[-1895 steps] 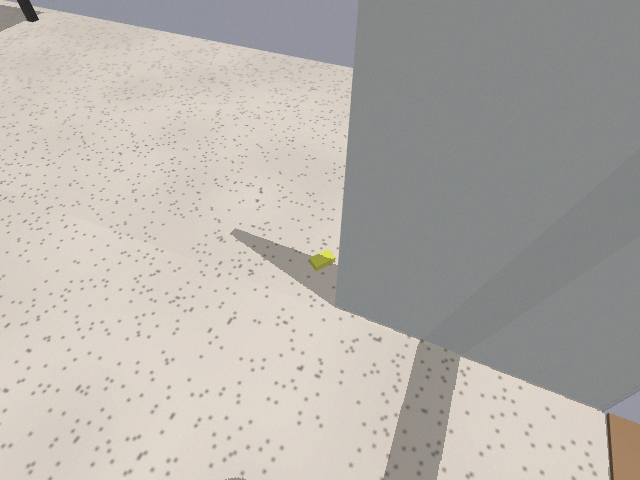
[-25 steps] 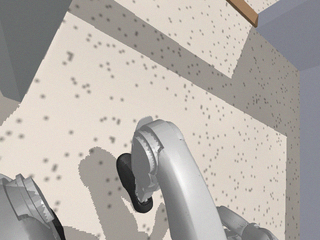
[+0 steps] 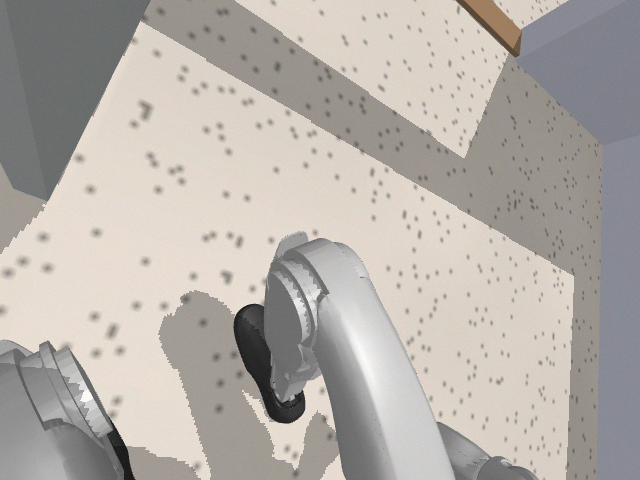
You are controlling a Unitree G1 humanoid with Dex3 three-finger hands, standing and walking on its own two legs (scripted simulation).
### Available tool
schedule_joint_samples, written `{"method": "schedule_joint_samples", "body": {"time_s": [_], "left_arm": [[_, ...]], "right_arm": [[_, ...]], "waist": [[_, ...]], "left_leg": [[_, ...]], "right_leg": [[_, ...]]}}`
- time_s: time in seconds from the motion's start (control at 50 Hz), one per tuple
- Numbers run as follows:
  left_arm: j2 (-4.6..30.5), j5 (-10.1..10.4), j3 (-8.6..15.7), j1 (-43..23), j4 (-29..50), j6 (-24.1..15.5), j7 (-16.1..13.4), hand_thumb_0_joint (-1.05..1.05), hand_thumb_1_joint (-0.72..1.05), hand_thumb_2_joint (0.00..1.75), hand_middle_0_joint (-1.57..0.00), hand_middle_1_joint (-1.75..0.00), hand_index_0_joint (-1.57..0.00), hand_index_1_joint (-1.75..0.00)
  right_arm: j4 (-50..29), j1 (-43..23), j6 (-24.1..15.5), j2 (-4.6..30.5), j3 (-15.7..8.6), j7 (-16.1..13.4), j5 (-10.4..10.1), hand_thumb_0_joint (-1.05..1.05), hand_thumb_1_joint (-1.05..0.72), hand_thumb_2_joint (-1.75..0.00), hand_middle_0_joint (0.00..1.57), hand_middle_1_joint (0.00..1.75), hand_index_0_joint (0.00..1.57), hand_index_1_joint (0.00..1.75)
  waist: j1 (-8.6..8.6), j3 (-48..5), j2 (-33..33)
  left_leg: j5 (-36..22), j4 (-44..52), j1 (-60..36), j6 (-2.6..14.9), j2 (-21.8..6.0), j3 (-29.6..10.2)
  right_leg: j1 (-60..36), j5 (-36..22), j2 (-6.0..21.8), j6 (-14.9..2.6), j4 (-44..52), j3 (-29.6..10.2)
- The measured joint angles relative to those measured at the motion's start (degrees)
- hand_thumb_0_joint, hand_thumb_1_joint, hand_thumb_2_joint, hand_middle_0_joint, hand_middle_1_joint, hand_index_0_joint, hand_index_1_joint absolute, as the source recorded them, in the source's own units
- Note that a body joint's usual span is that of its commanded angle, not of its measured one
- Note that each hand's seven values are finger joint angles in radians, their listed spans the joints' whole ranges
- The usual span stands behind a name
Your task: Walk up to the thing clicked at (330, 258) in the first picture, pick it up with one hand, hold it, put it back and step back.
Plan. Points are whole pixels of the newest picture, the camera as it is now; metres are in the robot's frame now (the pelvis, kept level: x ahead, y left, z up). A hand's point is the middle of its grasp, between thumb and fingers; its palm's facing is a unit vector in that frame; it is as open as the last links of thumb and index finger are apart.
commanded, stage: close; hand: left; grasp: from above
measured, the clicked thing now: out of the picture +0.44 +0.36 -0.29
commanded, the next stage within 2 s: settle in 0.70 s
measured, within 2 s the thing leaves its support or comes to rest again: leaves its support in 1.16 s
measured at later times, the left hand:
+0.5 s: hand out of the picture +0.43 +0.35 -0.25, palm faces -0.38 -0.23 -0.90, open 11.5 cm
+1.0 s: hand out of the picture +0.43 +0.35 -0.25, palm faces -0.37 -0.24 -0.90, open 11.1 cm
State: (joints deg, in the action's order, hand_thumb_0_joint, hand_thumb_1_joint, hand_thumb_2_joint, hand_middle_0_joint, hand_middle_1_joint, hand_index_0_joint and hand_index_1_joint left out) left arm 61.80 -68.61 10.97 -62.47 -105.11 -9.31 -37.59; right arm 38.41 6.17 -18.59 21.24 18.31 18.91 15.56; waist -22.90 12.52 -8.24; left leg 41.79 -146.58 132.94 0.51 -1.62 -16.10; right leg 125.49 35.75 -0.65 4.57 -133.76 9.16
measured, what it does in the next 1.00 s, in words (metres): stands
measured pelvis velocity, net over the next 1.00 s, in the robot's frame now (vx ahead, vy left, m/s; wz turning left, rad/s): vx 0.00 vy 0.00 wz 0.00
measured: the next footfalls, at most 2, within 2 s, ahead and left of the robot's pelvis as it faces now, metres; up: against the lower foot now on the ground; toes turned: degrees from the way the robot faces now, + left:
none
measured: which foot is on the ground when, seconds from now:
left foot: down 0.00-1.00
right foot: down 0.00-1.00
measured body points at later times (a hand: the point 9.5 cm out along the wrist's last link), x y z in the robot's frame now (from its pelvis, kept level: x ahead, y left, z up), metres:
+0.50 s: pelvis +0.00 +0.00 +0.00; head +0.28 +0.13 +0.32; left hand +0.45 +0.36 -0.20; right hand +0.04 -0.25 -0.04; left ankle +0.06 +0.12 -0.27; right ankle +0.13 -0.13 -0.27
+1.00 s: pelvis +0.00 +0.00 +0.01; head +0.28 +0.13 +0.33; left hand +0.45 +0.36 -0.20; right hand +0.04 -0.25 -0.04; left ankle +0.06 +0.12 -0.27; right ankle +0.13 -0.13 -0.27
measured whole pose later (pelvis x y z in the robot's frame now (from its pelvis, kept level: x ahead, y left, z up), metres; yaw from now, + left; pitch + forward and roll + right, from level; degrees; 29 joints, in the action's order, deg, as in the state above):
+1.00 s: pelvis +0.00 +0.00 +0.01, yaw +0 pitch +26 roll -16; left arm 62.4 -67.9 10.6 -63.2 -103.4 -8.4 -37.2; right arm 37.4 6.6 -17.4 21.9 18.0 17.1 15.5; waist -23.0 12.8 -8.5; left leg 41.2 -145.2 132.8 0.4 -1.8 -15.8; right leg 125.5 35.1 -0.7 4.3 -132.6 9.1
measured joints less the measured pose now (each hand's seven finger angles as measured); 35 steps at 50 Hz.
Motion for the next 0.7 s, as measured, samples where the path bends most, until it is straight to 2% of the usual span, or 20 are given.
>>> {"method": "schedule_joint_samples", "body": {"time_s": [0.2, 0.38, 0.54, 0.7], "left_arm": [[1.1, -1.4, 0.3, -1.4, -1.6, 0.1, -1.0, 0.0, -0.13, 0.62, -0.42, -0.67, -0.45, -0.68], [1.6, -0.5, -0.6, -1.9, -1.6, 0.6, -1.2, 0.0, -0.1, 0.51, -0.49, -0.59, -0.52, -0.6], [1.4, 0.7, -0.7, -1.5, -0.8, 0.8, -0.9, 0.0, -0.08, 0.42, -0.54, -0.53, -0.56, -0.54], [1.1, 1.1, -0.5, -1.2, 0.1, 0.9, -0.2, 0.01, -0.05, 0.35, -0.58, -0.47, -0.61, -0.48]], "right_arm": [[-0.6, -0.5, -0.5, 1.5, -0.3, -0.3, 0.2, 0.0, -0.89, -0.9, 0.2, 0.3, 0.2, 0.3], [-0.5, -0.5, -0.7, 1.9, -0.4, -0.7, 0.2, 0.0, -0.89, -0.9, 0.2, 0.3, 0.2, 0.3], [-0.5, -0.2, -0.3, 1.4, 0.0, -1.1, -0.1, 0.0, -0.89, -0.9, 0.2, 0.3, 0.2, 0.3], [-0.8, 0.1, 0.2, 0.9, 0.1, -1.2, -0.2, 0.0, -0.89, -0.9, 0.2, 0.3, 0.2, 0.3]], "waist": [[-0.39, 0.7, -0.8], [-0.67, 1.2, -0.8], [-0.58, 1.2, -0.6], [-0.5, 0.9, -0.4]], "left_leg": [[-1.0, 0.2, 0.1, 0.17, -0.1, 0.3], [-0.9, 0.5, -0.2, 0.03, -0.2, 0.3], [-0.7, 1.0, -0.4, -0.11, -0.3, 0.2], [-0.7, 1.1, -0.4, -0.24, -0.1, 0.2]], "right_leg": [[0.1, -0.9, -0.1, -0.11, 0.1, -0.2], [0.1, -1.0, -0.1, 0.1, 0.3, -0.2], [0.0, -0.8, -0.2, 0.06, 0.8, -0.1], [-0.2, -0.7, 0.0, -0.16, 0.9, 0.0]]}}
